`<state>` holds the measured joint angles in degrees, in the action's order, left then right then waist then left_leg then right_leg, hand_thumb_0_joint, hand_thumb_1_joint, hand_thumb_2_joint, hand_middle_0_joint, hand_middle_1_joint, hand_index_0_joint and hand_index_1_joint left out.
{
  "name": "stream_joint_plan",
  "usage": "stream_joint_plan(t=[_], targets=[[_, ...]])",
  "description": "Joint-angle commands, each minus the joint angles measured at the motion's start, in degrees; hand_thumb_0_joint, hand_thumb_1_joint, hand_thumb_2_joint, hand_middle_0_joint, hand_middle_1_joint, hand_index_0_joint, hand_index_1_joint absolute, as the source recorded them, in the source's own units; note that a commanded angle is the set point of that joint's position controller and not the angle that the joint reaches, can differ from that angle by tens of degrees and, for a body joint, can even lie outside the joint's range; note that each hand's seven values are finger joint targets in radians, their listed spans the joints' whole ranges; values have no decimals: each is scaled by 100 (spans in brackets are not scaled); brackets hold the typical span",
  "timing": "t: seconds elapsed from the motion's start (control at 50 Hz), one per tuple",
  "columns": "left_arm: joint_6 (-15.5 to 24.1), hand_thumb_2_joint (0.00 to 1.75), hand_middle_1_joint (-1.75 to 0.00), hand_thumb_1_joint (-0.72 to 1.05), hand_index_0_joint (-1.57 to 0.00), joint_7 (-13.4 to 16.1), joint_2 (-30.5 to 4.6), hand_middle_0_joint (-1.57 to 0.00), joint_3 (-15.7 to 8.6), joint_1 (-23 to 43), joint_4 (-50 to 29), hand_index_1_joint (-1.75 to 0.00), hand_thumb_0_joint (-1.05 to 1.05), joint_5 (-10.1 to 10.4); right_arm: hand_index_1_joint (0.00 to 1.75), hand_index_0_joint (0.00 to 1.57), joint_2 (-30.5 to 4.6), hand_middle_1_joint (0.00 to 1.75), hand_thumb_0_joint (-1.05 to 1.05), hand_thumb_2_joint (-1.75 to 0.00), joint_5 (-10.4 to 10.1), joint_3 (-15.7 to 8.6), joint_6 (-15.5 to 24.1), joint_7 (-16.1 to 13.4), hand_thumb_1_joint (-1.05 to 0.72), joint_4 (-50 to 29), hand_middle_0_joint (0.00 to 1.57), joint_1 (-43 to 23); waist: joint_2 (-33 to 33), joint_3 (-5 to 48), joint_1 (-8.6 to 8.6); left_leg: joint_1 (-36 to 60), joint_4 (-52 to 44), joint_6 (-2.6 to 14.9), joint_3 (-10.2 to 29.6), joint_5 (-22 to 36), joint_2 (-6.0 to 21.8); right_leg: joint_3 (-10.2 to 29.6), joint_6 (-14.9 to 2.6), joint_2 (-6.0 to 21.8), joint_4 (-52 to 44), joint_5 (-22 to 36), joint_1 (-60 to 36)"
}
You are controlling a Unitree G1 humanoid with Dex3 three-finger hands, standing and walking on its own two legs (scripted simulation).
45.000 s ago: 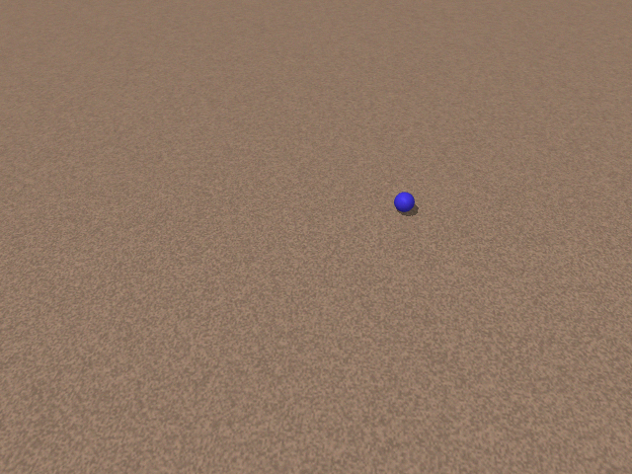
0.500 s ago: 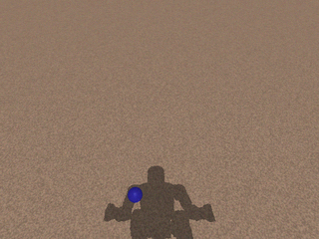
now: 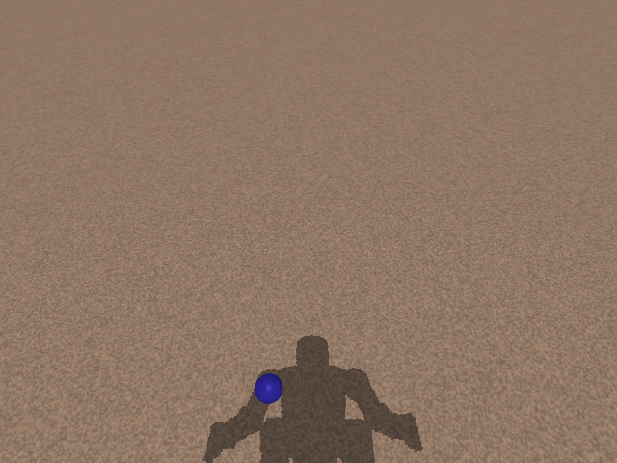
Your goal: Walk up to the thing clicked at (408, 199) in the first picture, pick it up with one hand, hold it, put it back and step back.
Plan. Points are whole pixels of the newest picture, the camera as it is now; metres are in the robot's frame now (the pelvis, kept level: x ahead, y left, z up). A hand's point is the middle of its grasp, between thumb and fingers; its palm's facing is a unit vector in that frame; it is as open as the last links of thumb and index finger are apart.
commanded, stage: stand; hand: left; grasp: from above
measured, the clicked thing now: (268, 388) +0.48 +0.16 -0.73
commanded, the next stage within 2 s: step back in 1.66 s
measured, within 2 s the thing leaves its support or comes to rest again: neither
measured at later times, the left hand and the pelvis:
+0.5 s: hand out of the picture +0.06 +0.23 -0.16, palm faces +0.01 -0.94 -0.34, open 7.4 cm; pelvis +0.00 -0.01 +0.00, yaw +0 degrees
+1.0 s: hand out of the picture +0.08 +0.24 -0.15, palm faces +0.01 -0.94 -0.34, open 7.4 cm; pelvis +0.01 -0.01 +0.00, yaw +0 degrees
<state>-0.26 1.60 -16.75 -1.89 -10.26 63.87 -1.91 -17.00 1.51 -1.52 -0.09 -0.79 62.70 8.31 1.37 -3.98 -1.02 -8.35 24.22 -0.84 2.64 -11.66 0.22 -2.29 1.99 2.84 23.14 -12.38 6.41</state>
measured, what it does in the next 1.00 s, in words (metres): stands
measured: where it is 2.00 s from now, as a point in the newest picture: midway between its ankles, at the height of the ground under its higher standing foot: outside the picture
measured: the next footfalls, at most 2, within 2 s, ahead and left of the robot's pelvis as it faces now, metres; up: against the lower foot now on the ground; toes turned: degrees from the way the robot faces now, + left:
none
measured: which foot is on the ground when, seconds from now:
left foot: down 0.00-1.00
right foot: down 0.00-1.00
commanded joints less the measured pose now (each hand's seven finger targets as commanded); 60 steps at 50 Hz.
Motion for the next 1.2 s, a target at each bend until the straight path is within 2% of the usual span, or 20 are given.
stream_joint_plan(t=[0.0, 0.34, 0.52, 0.68, 0.72, 0.82, 0.86, 1.02, 1.1, 1.18], targets=[[142, 90, -30, 90, -20, 61, -1140, -20, -203, 188, -240, -30, 0, 24, 30, 20, -1086, 30, 0, -90, -28, -222, 131, -77, -90, -292, 20, -229, -190, 201, 14, -29, -588, 220, 482, 336, 516, 484, -225, 413, -633, 196, 51], [141, 90, -30, 90, -20, 8, -1268, -20, -193, 434, -99, -30, 0, 53, 30, 20, -1220, 30, 0, -90, -37, -141, 118, -44, -90, -118, 20, -296, -132, 162, 32, -100, -730, 178, 434, 221, 546, 498, -225, 411, -781, 62, -17], [152, 90, -30, 90, -20, -4, -1281, -20, -204, 520, -71, -30, 0, 92, 30, 20, -1269, 30, 0, -90, -45, -104, 154, -64, -90, -65, 20, -287, -83, 480, 45, 128, -650, 201, 383, 1071, 630, 480, -238, 469, -661, 957, -297], [139, 90, -30, 90, -20, -21, -1306, -20, -196, 599, -89, -30, 0, 75, 30, 20, -1307, 30, 0, -90, -44, -99, 145, -63, -90, -80, 20, -378, -165, 322, 49, 105, -748, 163, 387, 786, 634, 461, -235, 425, -756, 503, -100], [144, 90, -30, 90, -20, -32, -1293, -20, -186, 585, -86, -30, 0, 87, 30, 20, -1327, 30, 0, -90, -42, -100, 145, -56, -90, -55, 20, -362, -136, 394, 51, 115, -717, 184, 375, 762, 654, 493, -246, 457, -754, 571, -167], [158, 90, -30, 90, -20, -36, -1317, -20, -196, 571, -93, -30, 0, 102, 30, 20, -1337, 30, 0, -90, -56, -100, 170, -53, -90, -74, 20, -437, -94, 524, 23, 195, -686, 185, 358, 1140, 662, 459, -248, 471, -662, 972, -297], [155, 90, -30, 90, -20, -34, -1327, -20, -194, 616, -80, -30, 0, 111, 30, 20, -1305, 30, 0, -90, -57, -88, 161, -48, -90, -54, 20, -368, -142, 482, 68, 169, -702, 176, 343, 1086, 652, 464, -242, 469, -696, 892, -267], [166, 90, -30, 90, -20, -44, -1356, -20, -190, 625, -103, -30, 0, 103, 30, 20, -1334, 30, 0, -90, -58, -104, 148, -35, -90, -75, 20, -439, -113, 453, 64, 171, -707, 183, 341, 1025, 651, 464, -256, 469, -736, 847, -218], [176, 90, -30, 90, -20, -61, -1359, -20, -180, 607, -115, -30, 0, 105, 30, 20, -1354, 30, 0, -90, -62, -96, 151, -19, -90, -67, 20, -416, -120, 394, 71, 149, -752, 165, 349, 828, 660, 500, -260, 467, -780, 644, -175], [176, 90, -30, 90, -20, -53, -1421, -20, -205, 647, -143, -30, 0, 104, 30, 20, -1359, 30, 0, -90, -55, -95, 152, -24, -90, -82, 20, -409, -119, 470, 86, 110, -743, 191, 332, 881, 661, 524, -284, 503, -742, 847, -278]])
